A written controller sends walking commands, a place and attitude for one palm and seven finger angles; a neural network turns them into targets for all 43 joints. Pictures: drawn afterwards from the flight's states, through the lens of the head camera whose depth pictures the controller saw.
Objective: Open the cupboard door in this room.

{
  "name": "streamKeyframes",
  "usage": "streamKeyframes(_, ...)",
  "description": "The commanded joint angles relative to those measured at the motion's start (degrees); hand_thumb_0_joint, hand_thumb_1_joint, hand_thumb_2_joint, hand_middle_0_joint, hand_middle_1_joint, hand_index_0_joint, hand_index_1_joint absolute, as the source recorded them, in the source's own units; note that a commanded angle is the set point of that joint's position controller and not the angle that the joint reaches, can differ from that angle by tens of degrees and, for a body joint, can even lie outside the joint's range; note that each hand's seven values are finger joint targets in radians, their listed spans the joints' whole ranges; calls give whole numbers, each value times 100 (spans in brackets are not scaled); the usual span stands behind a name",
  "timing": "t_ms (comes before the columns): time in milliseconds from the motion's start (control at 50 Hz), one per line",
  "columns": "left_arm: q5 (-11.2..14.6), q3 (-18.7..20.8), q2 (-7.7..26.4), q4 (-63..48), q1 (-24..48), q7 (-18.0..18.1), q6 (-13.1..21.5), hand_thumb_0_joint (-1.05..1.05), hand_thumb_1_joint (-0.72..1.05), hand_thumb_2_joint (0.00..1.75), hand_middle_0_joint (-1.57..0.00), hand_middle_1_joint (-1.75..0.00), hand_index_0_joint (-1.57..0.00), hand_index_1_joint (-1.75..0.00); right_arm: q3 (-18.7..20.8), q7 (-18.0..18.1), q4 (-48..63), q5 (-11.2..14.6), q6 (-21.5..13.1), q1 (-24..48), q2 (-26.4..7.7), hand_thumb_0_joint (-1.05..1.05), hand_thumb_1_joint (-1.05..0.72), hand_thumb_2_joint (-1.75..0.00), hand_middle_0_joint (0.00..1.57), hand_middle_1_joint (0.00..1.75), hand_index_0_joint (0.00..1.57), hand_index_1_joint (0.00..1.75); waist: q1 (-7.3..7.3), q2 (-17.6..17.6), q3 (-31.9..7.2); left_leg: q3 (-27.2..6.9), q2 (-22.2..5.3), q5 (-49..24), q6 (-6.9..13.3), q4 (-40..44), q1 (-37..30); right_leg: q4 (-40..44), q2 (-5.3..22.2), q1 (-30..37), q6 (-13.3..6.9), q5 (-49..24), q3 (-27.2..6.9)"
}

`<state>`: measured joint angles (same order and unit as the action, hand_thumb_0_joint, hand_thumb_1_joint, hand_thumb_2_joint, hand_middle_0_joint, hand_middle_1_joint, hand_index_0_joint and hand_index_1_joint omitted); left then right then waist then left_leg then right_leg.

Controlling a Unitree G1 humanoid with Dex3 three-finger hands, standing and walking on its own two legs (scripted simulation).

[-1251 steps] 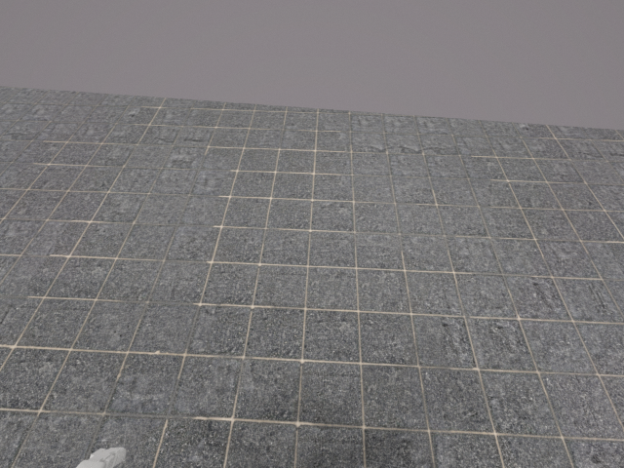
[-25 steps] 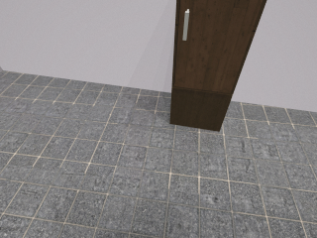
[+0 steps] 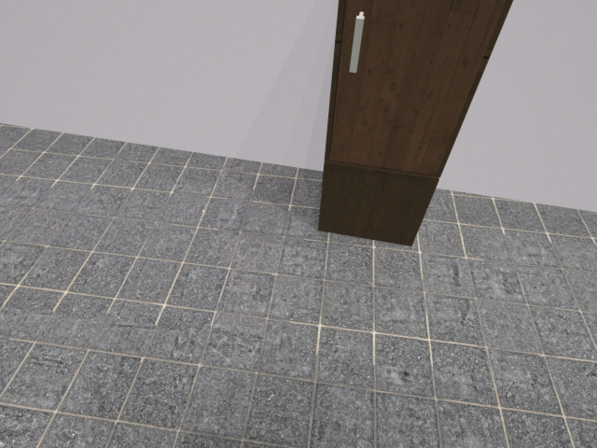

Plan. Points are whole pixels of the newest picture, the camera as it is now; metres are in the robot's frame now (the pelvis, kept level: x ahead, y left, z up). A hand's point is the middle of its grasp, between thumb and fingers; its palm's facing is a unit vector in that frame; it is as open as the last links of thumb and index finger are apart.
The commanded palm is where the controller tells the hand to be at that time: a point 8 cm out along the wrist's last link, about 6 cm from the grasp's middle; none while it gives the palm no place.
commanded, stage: look at it before walking up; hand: left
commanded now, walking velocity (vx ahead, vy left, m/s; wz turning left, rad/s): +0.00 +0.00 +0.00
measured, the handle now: (357, 42) +1.06 -0.10 +0.08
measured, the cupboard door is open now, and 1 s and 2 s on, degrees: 0 0 0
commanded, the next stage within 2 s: walk to a spot facing it in 0.12 s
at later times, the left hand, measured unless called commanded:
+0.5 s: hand out of the picture -0.01 +0.18 -0.19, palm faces -0.06 -0.98 -0.21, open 7.4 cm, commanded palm none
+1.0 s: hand out of the picture +0.07 +0.17 -0.16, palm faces -0.23 -0.95 -0.21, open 7.4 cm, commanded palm none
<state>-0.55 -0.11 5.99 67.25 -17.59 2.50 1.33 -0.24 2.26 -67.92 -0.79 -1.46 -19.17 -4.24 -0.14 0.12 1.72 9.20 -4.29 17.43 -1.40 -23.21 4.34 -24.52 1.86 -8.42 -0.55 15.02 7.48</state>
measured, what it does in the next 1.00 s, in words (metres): lifts its left foot, turning right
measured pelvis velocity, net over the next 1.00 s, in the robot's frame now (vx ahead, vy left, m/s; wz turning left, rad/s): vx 0.03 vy -0.02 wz -0.34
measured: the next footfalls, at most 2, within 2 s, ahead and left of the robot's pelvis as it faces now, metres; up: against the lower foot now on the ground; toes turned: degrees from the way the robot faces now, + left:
left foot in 1.14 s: +0.22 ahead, +0.07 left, +0.00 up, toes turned -19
right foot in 1.74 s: +0.22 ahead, -0.16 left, +0.00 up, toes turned -53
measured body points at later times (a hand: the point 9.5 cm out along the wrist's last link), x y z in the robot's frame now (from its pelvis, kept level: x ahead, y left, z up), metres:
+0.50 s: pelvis -0.03 +0.01 -0.01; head +0.01 -0.01 +0.43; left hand -0.01 +0.24 -0.17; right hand -0.04 -0.22 -0.18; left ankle -0.06 +0.12 -0.74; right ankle -0.03 -0.10 -0.72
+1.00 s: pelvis +0.03 -0.02 +0.00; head +0.06 -0.03 +0.45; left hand +0.08 +0.22 -0.15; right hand +0.08 -0.30 -0.13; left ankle +0.12 +0.12 -0.69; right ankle -0.03 -0.09 -0.74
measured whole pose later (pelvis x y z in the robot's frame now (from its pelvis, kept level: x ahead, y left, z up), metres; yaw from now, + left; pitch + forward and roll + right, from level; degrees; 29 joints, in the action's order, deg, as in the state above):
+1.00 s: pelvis +0.03 -0.02 +0.00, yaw -20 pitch +1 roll -1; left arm -1.5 2.9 9.9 57.6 -20.9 -0.6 2.4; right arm 3.5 -1.0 -53.5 -1.9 1.0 -4.6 -13.8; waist 3.6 1.1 2.8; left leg 0.5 -6.0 14.9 -4.5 -52.9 29.7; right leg -20.2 -4.5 -7.9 -3.5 13.2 -2.9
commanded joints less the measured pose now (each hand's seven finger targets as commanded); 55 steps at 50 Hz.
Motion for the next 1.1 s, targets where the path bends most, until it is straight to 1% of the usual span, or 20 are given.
streamKeyframes(0,29,49,468,-109,-531,28,47,0,90,90,-20,-30,-20,-30,123,51,62,33,-53,-565,-589,0,-90,-90,20,30,20,30,34,5,272,-490,-476,-1958,199,412,244,251,582,55,-58,-1930,-495)
streamKeyframes(200,13,66,606,-223,-411,30,32,0,90,90,-20,-30,-20,-30,158,27,128,33,-57,-459,-696,0,-90,-90,20,30,20,30,28,8,321,-507,-467,-1924,223,536,224,289,600,21,-29,-1771,-520)
streamKeyframes(300,-17,238,737,-378,-147,-22,-140,0,90,90,-20,-30,-20,-30,299,71,276,19,86,-280,-847,0,-90,-90,20,30,20,30,-25,123,428,-284,-653,-1615,215,145,150,-185,501,-650,-61,-1786,-740)
streamKeyframes(340,-47,332,799,-554,26,-72,-212,0,90,90,-20,-30,-20,-30,406,81,434,9,143,-143,-1000,0,-90,-90,20,30,20,30,-50,290,423,-366,-874,-1312,316,133,179,-598,361,-1022,-48,-1426,-716)
streamKeyframes(380,-76,394,750,-789,167,-128,-299,0,90,90,-20,-30,-20,-30,513,82,617,-9,170,11,-1210,0,-90,-90,20,30,20,30,-52,698,431,-693,-1388,-962,617,387,292,-1489,141,-1477,14,-246,-539)
streamKeyframes(440,-115,496,645,-1116,383,-176,-382,0,90,90,-20,-30,-20,-30,585,50,833,-67,139,276,-1345,0,-90,-90,20,30,20,30,-52,1102,514,-783,-2001,-1636,1122,529,490,-2934,203,-1958,86,1357,-464)
streamKeyframes(480,-114,520,598,-1190,202,-220,-355,0,90,90,-20,-30,-20,-30,642,18,1011,-91,131,645,-1457,0,-90,-90,20,30,20,30,127,872,332,-448,-1962,-1870,994,159,617,-2586,264,-1595,73,1198,-406)
streamKeyframes(520,-106,533,622,-1063,-417,-265,-284,0,90,90,-20,-30,-20,-30,649,-27,1152,-90,159,897,-1543,0,-90,-90,20,30,20,30,386,531,-76,-20,-1678,-1074,601,-651,806,-1429,134,-653,89,405,-171)
streamKeyframes(540,-119,575,852,-948,-871,-261,-226,0,90,90,-20,-30,-20,-30,636,-67,1236,-53,178,961,-1466,0,-90,-90,20,30,20,30,610,-281,-213,331,-1297,-171,298,-1727,1290,-451,185,69,30,-113,-403)
streamKeyframes(560,-170,650,1535,-901,-1110,-196,-103,0,90,90,-20,-30,-20,-30,546,-119,1503,-12,201,980,-1046,0,-90,-90,20,30,20,30,706,-2384,-151,561,-320,1804,-125,-3566,2833,637,1506,641,-502,-462,-2900)
streamKeyframes(580,-18,594,1615,-963,-1144,-133,-118,0,90,90,-20,-30,-20,-30,493,-136,1797,-6,253,1392,-1106,0,-90,-90,20,30,20,30,734,-1872,68,-381,-51,2181,-166,-4226,3230,1247,1957,197,-1028,-181,-3858)
streamKeyframes(600,-25,654,1647,-1075,-806,-105,-93,0,90,90,-20,-30,-20,-30,511,-150,1807,-10,268,1521,-1107,0,-90,-90,20,30,20,30,570,-1522,257,-829,-123,1549,-126,-4648,3442,1536,1867,-25,-981,1016,-4160)
streamKeyframes(620,-26,638,1565,-1166,-497,-120,-69,0,90,90,-20,-30,-20,-30,535,-176,1801,-36,236,1595,-1253,0,-90,-90,20,30,20,30,457,-1187,483,-998,-219,915,-100,-4802,3548,1531,1716,-220,-906,1631,-4030)
streamKeyframes(660,-31,572,1353,-1310,-95,-160,9,0,90,90,-20,-30,-20,-30,560,-247,1671,-99,179,1362,-1336,0,-90,-90,20,30,20,30,199,-349,240,-945,-326,194,-170,-4574,3201,1392,1357,-302,-858,1599,-3283)
streamKeyframes(700,-33,569,1436,-1324,-139,-205,87,0,90,90,-20,-30,-20,-30,556,-280,1610,-114,173,1223,-1323,0,-90,-90,20,30,20,30,157,-364,-5,-885,-274,-128,-242,-4335,3060,1334,1090,-84,-769,1076,-2829)
streamKeyframes(760,-40,562,1433,-1245,-419,-237,159,0,90,90,-20,-30,-20,-30,528,-293,1686,-104,136,1320,-1304,0,-90,-90,20,30,20,30,233,-303,-32,-907,-236,-304,-293,-4059,3202,1292,990,205,-784,556,-2698)
streamKeyframes(920,-75,521,1450,-1193,-752,-246,212,0,90,90,-20,-30,-20,-30,447,-309,2042,-74,63,1958,-1315,0,-90,-90,20,30,20,30,405,-615,193,-887,-193,-236,-344,-3014,3418,1264,1004,564,-1044,-168,-2799)
streamKeyframes(1000,-86,546,1579,-1182,-684,-235,179,0,90,90,-20,-30,-20,-30,399,-318,2185,-32,-23,2196,-1283,0,-90,-90,20,30,20,30,483,-709,136,-773,-14,44,-277,-2098,2955,1024,1010,609,-1078,-776,-2801)
streamKeyframes(1040,-81,570,1667,-1225,-467,-229,156,0,90,90,-20,-30,-20,-30,395,-302,2191,3,-76,2061,-1297,0,-90,-90,20,30,20,30,390,-829,118,-729,84,89,-223,-1534,2344,782,987,318,-1011,-1179,-2761)
streamKeyframes(1080,-42,613,1729,-1296,-80,-236,128,0,90,90,-20,-30,-20,-30,416,-242,1979,12,-158,1313,-1385,0,-90,-90,20,30,20,30,33,-678,-149,-581,214,-416,-207,-548,1023,205,713,-210,-762,-1227,-2471)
